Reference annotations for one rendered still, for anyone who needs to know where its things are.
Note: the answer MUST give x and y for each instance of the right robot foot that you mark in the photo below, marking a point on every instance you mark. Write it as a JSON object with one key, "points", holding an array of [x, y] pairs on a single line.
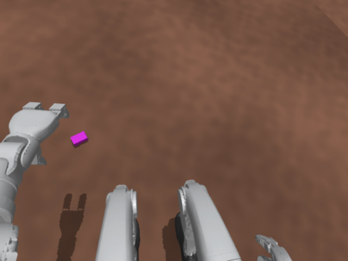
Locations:
{"points": [[180, 238]]}

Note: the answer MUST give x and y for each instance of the left robot arm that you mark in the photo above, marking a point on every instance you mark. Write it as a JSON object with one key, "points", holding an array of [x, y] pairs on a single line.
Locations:
{"points": [[17, 152]]}

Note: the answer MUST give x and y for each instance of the left robot hand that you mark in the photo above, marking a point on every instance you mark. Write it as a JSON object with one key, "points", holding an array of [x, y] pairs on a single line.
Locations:
{"points": [[33, 120]]}

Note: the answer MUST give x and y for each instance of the right robot hand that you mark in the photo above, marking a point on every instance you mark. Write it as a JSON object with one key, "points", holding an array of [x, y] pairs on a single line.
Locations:
{"points": [[271, 246]]}

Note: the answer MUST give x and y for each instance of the small box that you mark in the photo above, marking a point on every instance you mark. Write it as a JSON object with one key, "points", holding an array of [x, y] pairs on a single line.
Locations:
{"points": [[79, 138]]}

